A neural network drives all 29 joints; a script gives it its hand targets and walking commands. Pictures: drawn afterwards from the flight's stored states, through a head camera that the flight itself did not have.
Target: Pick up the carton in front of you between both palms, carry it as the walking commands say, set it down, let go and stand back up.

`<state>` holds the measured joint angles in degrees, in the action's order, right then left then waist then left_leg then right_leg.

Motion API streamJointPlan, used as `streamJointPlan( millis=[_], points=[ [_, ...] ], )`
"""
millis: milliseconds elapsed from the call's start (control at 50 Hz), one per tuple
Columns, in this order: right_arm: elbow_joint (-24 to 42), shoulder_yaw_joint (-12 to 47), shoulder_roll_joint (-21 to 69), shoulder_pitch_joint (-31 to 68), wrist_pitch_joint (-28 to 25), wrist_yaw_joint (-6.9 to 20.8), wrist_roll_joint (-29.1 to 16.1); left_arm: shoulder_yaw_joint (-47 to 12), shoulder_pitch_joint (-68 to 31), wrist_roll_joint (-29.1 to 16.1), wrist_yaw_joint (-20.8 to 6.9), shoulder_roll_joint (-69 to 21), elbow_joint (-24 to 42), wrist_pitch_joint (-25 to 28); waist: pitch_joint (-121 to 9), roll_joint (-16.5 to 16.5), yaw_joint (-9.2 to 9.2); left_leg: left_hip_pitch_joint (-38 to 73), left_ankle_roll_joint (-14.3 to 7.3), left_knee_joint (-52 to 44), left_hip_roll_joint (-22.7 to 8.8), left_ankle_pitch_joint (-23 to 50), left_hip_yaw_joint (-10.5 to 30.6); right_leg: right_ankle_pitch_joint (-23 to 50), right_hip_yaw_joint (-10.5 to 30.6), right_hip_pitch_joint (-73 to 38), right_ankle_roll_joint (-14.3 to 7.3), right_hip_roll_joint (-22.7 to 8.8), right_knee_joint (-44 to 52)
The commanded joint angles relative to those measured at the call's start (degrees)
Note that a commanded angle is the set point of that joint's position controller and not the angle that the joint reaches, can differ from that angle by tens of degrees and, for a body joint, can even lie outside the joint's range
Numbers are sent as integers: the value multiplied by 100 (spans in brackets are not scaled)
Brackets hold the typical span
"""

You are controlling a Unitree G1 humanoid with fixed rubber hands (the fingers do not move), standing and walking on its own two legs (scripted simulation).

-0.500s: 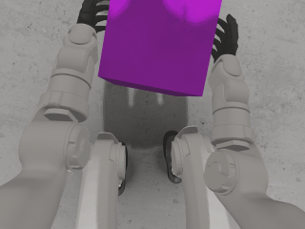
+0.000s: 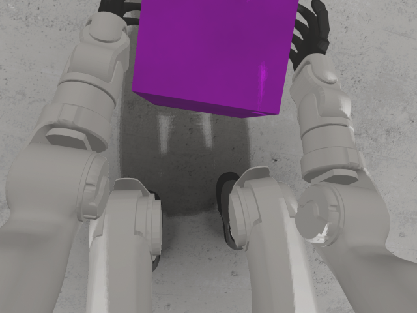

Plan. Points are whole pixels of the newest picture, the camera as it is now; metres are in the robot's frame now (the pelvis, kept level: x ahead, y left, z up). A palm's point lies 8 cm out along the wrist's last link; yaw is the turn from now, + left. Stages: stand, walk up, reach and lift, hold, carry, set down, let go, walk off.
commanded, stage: set down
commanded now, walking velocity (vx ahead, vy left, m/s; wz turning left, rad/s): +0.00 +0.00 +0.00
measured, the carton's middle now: (209, 54) +0.52 -0.04 -0.24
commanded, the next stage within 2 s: none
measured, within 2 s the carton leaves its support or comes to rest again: rests again in 0.46 s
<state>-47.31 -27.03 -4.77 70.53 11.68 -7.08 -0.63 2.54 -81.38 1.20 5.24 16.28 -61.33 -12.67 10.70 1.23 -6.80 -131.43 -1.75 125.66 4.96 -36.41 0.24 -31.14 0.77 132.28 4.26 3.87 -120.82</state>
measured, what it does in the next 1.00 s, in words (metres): stands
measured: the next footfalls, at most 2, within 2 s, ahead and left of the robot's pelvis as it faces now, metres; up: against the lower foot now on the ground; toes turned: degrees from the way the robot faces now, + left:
none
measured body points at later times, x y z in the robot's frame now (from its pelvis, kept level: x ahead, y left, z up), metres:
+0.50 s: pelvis -0.01 +0.00 -0.01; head +0.35 +0.03 +0.26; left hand +0.56 +0.10 -0.18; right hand +0.51 -0.20 -0.17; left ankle +0.08 +0.10 -0.35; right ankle +0.12 -0.13 -0.35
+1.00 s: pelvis -0.01 +0.00 -0.01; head +0.36 +0.03 +0.23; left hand +0.55 +0.15 -0.21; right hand +0.49 -0.22 -0.20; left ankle +0.08 +0.10 -0.35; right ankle +0.12 -0.13 -0.35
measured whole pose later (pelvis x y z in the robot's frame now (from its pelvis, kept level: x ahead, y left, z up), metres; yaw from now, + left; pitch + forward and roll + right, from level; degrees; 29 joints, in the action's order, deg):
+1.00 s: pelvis -0.01 +0.00 -0.01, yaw +0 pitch +34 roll -5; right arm -64.7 -23.9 -11.8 77.8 2.5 -6.4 -4.8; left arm -0.9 -86.3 -3.2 2.6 25.2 -69.0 -5.5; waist 23.8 2.7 -5.8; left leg -126.7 -0.9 129.6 5.0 -36.5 1.8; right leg -30.7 -1.1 127.3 3.7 3.8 -123.8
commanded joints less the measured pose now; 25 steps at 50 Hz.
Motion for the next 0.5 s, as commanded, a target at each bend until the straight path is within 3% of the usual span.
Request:
streamJointPlan(
  millis=[0, 160, 480],
  points=[
    [524, 2271, 4892, 3430, -99, 1444, -498, -1345, -3122, -527, -1243, -5105, 1108, 470, -6385, -1051, 16, 3716, 109, -1114, 255, 2636, 144, 2365, -596, -3018, -106, 292, 379],
    [-44, 1746, 4720, 3521, -101, 1452, -247, -806, -3134, -199, -1320, -4672, 464, 491, -5330, -946, 135, 2801, -2, -1122, 212, 1755, 92, 1824, -499, -2876, -148, 302, 347],
    [-649, 1063, 3972, 3233, -85, 1608, 199, -175, -2412, 423, -1398, -3950, -181, 328, -3993, -705, 315, 2429, -132, -1141, 121, 1532, 307, 1369, -414, -2158, -175, 297, 270]
  ],
)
